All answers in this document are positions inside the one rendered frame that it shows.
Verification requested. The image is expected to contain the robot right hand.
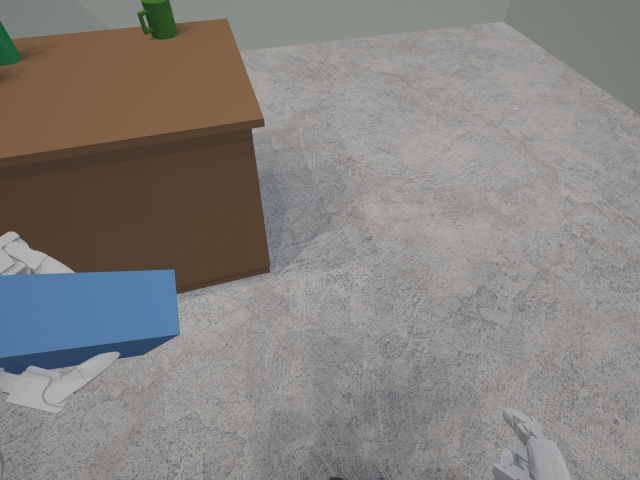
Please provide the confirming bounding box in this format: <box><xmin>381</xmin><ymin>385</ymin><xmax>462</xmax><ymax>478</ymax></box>
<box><xmin>493</xmin><ymin>407</ymin><xmax>572</xmax><ymax>480</ymax></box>

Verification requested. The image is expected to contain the robot left hand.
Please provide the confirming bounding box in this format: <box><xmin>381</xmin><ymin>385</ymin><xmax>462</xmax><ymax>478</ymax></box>
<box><xmin>0</xmin><ymin>231</ymin><xmax>121</xmax><ymax>414</ymax></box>

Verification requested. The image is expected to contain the table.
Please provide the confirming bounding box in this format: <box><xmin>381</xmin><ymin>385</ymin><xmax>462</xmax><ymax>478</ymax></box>
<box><xmin>0</xmin><ymin>18</ymin><xmax>270</xmax><ymax>294</ymax></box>

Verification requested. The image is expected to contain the sponge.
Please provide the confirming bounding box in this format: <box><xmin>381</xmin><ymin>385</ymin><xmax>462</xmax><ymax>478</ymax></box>
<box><xmin>0</xmin><ymin>270</ymin><xmax>180</xmax><ymax>375</ymax></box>

